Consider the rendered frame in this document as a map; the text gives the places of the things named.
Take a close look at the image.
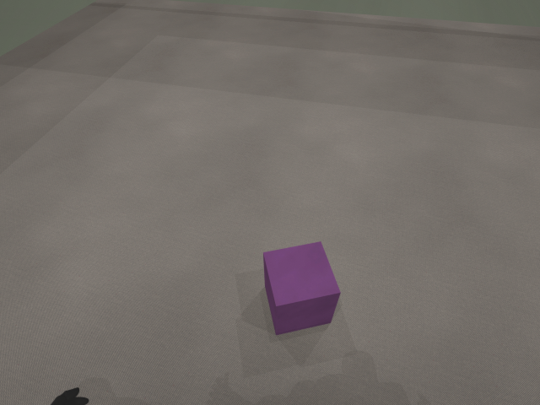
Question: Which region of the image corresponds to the left robot hand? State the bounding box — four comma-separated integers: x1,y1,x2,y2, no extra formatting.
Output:
51,387,89,405

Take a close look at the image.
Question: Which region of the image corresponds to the carton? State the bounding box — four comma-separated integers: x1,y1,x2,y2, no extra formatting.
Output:
263,241,341,335

